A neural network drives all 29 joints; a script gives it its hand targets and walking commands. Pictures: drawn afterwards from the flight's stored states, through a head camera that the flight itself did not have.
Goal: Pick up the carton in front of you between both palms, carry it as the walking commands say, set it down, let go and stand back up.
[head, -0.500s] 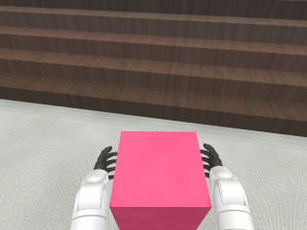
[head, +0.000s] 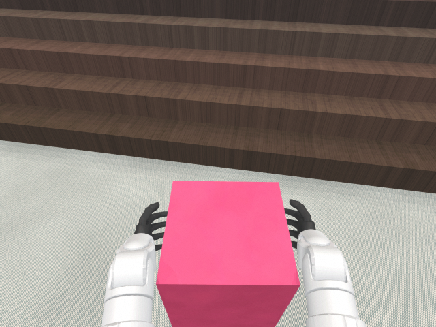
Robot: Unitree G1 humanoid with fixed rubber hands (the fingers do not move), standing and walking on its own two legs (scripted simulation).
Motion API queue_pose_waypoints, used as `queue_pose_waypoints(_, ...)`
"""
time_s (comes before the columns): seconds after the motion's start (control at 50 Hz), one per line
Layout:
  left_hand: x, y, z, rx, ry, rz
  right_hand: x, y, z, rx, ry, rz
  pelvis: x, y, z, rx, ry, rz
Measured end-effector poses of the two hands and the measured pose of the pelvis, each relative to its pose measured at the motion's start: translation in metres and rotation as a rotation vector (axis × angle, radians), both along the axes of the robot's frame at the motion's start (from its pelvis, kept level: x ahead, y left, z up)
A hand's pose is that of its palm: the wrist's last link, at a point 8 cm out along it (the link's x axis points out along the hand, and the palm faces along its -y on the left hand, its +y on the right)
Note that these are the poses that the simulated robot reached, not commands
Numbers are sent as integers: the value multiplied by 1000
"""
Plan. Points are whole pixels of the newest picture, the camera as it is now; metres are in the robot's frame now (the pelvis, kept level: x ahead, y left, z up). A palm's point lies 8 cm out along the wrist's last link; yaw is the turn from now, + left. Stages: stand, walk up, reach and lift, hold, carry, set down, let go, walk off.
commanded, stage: hold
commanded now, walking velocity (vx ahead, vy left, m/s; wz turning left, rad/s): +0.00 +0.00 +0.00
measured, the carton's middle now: (224, 258) +0.30 +0.00 -0.02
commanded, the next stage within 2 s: carry in 0.36 s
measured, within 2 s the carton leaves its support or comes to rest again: neither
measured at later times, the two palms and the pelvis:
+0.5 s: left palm (149, 231) +0.31 +0.14 +0.06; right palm (307, 229) +0.31 -0.16 +0.06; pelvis +0.02 +0.00 +0.00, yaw -2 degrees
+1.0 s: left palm (167, 156) +0.50 +0.13 +0.09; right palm (294, 160) +0.48 -0.17 +0.08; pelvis +0.23 +0.00 +0.00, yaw -3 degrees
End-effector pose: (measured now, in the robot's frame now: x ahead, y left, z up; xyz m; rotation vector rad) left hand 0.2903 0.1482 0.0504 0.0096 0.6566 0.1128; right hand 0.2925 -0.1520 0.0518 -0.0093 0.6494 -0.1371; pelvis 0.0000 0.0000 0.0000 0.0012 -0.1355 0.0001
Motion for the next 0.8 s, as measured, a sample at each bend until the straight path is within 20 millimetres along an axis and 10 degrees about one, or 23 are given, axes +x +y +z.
queue_pose_waypoints(0.5,18,-6,7,9,-27,-5,16,-6,5,-1,-27,-5,24,-4,-4,5,126,-31)
queue_pose_waypoints(0.66,57,-29,24,-9,-12,2,53,-28,21,16,-13,-24,69,-20,-5,9,203,3)
queue_pose_waypoints(0.8,104,-8,33,-33,-3,56,111,-7,33,55,-4,-20,129,-9,-6,31,231,-7)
